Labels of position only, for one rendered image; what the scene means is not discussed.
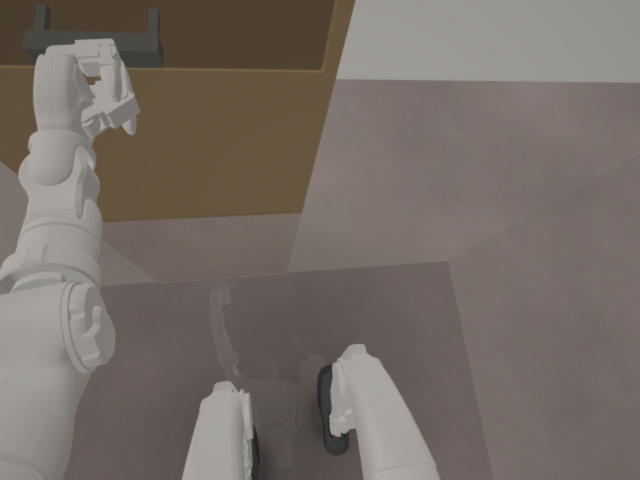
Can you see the left robot thigh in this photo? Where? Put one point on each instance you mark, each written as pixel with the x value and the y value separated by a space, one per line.
pixel 223 425

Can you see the left robot upper arm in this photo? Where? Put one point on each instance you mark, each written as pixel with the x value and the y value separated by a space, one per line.
pixel 51 339

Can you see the handle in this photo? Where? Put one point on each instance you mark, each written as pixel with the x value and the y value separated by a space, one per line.
pixel 136 50

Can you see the robot left hand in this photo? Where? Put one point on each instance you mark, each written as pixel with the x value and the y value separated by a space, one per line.
pixel 61 93

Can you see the robot right shin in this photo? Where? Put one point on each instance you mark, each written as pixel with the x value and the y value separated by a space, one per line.
pixel 342 422

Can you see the drawer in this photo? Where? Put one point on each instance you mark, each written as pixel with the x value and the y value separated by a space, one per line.
pixel 222 34

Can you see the left robot forearm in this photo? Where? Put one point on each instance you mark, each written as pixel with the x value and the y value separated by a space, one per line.
pixel 61 235

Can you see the cabinet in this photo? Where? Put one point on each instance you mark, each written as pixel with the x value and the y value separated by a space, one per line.
pixel 208 143

